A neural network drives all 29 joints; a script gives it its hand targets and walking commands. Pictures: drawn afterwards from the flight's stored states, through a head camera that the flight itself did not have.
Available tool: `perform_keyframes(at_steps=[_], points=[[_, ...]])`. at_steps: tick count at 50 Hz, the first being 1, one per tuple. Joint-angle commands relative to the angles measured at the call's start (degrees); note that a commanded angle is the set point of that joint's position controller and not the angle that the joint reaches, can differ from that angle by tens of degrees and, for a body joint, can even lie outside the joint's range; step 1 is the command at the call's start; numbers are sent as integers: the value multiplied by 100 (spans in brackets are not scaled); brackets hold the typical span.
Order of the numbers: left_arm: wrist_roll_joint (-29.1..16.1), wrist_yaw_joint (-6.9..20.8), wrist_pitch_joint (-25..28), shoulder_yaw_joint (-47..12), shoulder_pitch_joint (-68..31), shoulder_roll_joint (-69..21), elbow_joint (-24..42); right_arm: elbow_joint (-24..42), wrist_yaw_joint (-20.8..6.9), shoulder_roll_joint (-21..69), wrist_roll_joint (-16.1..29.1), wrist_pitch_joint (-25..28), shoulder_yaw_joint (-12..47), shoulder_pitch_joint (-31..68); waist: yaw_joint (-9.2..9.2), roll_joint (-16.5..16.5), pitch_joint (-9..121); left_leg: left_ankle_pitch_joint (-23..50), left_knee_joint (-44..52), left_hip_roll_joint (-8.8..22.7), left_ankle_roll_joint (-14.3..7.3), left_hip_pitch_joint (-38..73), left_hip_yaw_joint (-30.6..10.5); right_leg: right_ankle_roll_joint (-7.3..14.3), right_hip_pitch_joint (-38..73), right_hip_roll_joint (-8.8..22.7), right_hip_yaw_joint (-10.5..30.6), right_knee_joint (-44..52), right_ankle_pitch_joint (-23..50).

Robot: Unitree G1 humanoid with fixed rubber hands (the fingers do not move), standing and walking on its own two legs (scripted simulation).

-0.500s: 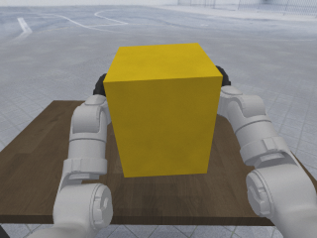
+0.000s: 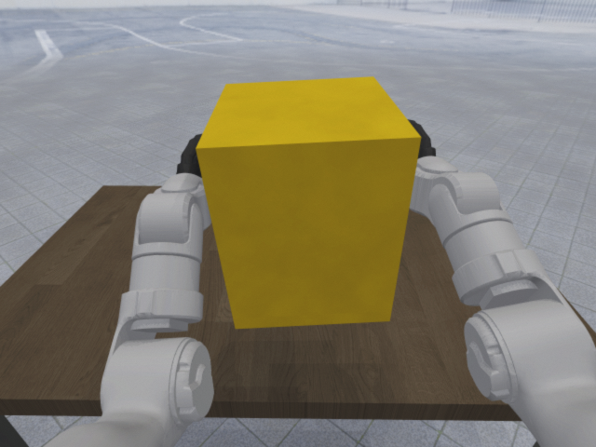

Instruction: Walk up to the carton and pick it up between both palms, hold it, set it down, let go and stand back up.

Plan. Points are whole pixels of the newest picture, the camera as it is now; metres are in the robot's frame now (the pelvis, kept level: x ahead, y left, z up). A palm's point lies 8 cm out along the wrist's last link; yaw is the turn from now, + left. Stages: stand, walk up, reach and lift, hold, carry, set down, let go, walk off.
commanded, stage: hold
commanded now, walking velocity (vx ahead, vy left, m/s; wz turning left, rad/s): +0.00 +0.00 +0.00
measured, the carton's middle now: (306, 199) +0.38 +0.00 +0.24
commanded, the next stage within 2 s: none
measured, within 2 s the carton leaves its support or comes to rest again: neither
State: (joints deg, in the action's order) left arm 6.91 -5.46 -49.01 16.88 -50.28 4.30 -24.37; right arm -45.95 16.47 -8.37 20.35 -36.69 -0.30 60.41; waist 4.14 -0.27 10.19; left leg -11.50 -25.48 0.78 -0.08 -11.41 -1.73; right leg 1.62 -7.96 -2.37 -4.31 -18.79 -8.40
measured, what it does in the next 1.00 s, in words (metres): stands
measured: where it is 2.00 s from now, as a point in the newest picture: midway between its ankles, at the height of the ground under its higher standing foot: outside the picture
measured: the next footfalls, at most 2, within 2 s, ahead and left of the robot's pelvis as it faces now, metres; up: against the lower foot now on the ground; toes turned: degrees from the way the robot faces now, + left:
none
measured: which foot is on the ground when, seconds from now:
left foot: down 0.00-1.00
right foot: down 0.00-1.00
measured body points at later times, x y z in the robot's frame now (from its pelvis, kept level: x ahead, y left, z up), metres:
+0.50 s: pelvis +0.00 +0.00 +0.00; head -0.09 +0.02 +0.44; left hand +0.39 +0.16 +0.26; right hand +0.39 -0.14 +0.28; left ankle +0.03 +0.11 -0.74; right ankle +0.02 -0.10 -0.74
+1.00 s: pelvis +0.00 +0.00 +0.00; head -0.09 +0.02 +0.44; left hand +0.38 +0.16 +0.27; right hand +0.39 -0.14 +0.28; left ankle +0.03 +0.11 -0.74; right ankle +0.02 -0.10 -0.74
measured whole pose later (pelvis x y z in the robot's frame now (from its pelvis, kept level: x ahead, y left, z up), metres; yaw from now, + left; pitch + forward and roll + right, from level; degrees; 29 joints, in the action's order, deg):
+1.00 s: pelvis +0.00 +0.00 +0.00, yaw +0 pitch -3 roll -2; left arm 7.1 -5.4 -49.3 17.5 -50.3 4.0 -24.1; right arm -45.1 16.7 -8.2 20.3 -37.5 -0.6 60.0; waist 3.9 -0.7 10.4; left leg -11.9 -25.9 0.7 -0.3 -11.0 -1.8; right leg 1.4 -7.3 -2.4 -4.2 -18.6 -8.5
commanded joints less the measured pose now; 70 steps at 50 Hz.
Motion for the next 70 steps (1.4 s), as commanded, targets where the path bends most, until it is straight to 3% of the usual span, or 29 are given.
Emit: perform_keyframes(at_steps=[1,6,7,11,13,15,16,20,21,22,24,25,27,31,33,35,36,38,40,43,45,50,55,56,58,60,64,69,70], points=[[-1199,798,670,-2427,-6082,-3831,1455,2714,-802,4434,1141,329,1401,5603,-28,-350,2723,1600,160,-307,265,848,-201,-459,816,-169,406,119,1362],[-1089,883,642,-2224,-6233,-3702,1242,2209,-789,4351,967,278,1155,5518,87,-225,2155,905,347,-309,193,608,-203,-459,761,-103,452,270,738],[-1089,883,654,-2291,-6373,-3754,1414,2061,-811,4342,947,247,1140,5302,147,-397,2159,909,409,-280,247,689,-154,-443,669,-124,409,253,692],[-1224,848,620,-2454,-6034,-3875,1346,2796,-757,4356,1120,327,1325,5751,64,-340,2681,1492,191,-308,261,794,-221,-443,881,-155,396,145,1349],[-1240,832,707,-2449,-6345,-3711,1796,2609,-763,4494,1095,280,1382,5449,83,-423,2604,1500,210,-296,282,810,-236,-452,927,-149,434,102,1324],[-1109,847,640,-2231,-6128,-3773,1322,2326,-774,4378,991,230,1220,5435,78,-342,2157,1170,318,-276,250,637,-205,-448,763,-139,425,217,934],[-1143,845,636,-2417,-6076,-3870,1721,2488,-760,4460,1072,252,1332,5305,93,-374,2485,1439,270,-263,277,740,-219,-431,931,-168,421,135,1136],[-1215,847,591,-2468,-6117,-3879,1538,2797,-757,4370,1119,280,1326,5680,86,-425,2579,1574,212,-251,301,776,-266,-391,877,-197,398,106,1244],[-1165,839,588,-2490,-6075,-3840,1632,2581,-744,4299,1134,215,1360,5294,189,-502,2462,1561,203,-298,324,824,-235,-411,935,-181,379,124,1293],[-1097,855,578,-2358,-6132,-3746,1455,2471,-763,4310,1110,188,1341,5421,88,-385,2213,1234,292,-288,299,700,-229,-432,830,-169,409,198,970],[-1196,823,575,-2509,-6112,-3834,1846,2648,-748,4320,1154,215,1370,5297,149,-483,2472,1529,208,-274,309,858,-238,-420,913,-198,393,108,1308],[-1177,824,577,-2492,-6105,-3836,1816,2644,-741,4358,1161,220,1413,5372,55,-500,2429,1638,188,-260,322,805,-235,-419,918,-209,379,86,1298],[-1103,842,578,-2440,-6199,-3783,1561,2432,-787,4352,1066,199,1235,5372,117,-530,2201,1181,313,-263,296,660,-251,-402,716,-158,397,164,881],[-1092,832,562,-2356,-6082,-3683,1698,2559,-780,4368,1140,193,1367,5304,28,-519,2402,1511,215,-276,326,707,-232,-436,931,-165,429,98,1255],[-1177,830,543,-2583,-6067,-3844,2004,2659,-764,4401,1193,207,1374,5187,131,-568,2520,1676,171,-256,363,831,-238,-414,986,-194,412,71,1389],[-1053,862,493,-2353,-5861,-3777,1425,2546,-761,4251,1034,191,1244,5311,140,-469,2000,1376,298,-250,337,669,-226,-417,859,-181,393,162,1137],[-1027,883,534,-2287,-6083,-3674,1418,2501,-796,4333,1075,198,1354,5539,-2,-298,2160,1190,338,-242,243,569,-255,-412,861,-193,406,148,845],[-1006,883,539,-2251,-6179,-3729,1338,2261,-817,4326,1005,208,1162,5481,39,-395,2057,938,403,-218,250,514,-225,-392,708,-130,413,187,607],[-1161,843,576,-2417,-6213,-3779,1883,2428,-800,4448,1118,182,1307,5209,103,-435,2470,1511,227,-235,304,747,-238,-422,936,-192,405,66,1316],[-1127,850,579,-2334,-6037,-3808,1403,2561,-794,4428,1093,226,1344,5535,-2,-284,2518,1485,237,-223,288,759,-238,-428,833,-201,376,133,1186],[-1154,844,603,-2354,-6082,-3790,1590,2681,-783,4443,1081,251,1406,5461,3,-243,2561,1429,242,-281,268,751,-215,-440,904,-199,411,166,1189],[-1029,890,585,-2184,-6182,-3787,940,2075,-835,4283,910,220,1044,5543,85,-332,1996,705,474,-222,224,505,-246,-406,595,-134,438,297,424],[-1287,787,739,-2480,-6490,-3838,1814,2464,-807,4499,1108,276,1341,5487,127,-380,2884,1594,169,-274,303,879,-226,-437,898,-193,377,112,1389],[-1201,800,663,-2386,-6377,-3832,1458,2319,-820,4313,1078,242,1213,5451,99,-556,2515,1373,228,-251,316,726,-252,-384,788,-179,401,133,1129],[-1135,846,623,-2287,-6156,-3820,1060,2267,-807,4328,1000,255,1184,5547,87,-411,2241,1110,292,-280,264,668,-212,-397,732,-156,422,218,880],[-1113,872,605,-2355,-5954,-3901,1178,2332,-792,4279,997,282,1219,5364,188,-420,2298,1180,301,-264,292,658,-235,-401,853,-163,435,225,969],[-1196,833,647,-2465,-6102,-3876,1565,2637,-773,4288,1131,277,1333,5522,126,-446,2571,1675,186,-247,343,773,-262,-387,955,-194,405,137,1351],[-1135,839,644,-2312,-6377,-3745,1794,2454,-806,4483,1104,249,1278,5434,2,-426,2418,1205,289,-267,242,641,-214,-441,821,-136,458,157,917],[-1141,817,672,-2354,-6530,-3830,1518,2364,-823,4438,1074,261,1243,5645,74,-374,2382,948,334,-248,253,617,-234,-425,760,-146,390,181,688]])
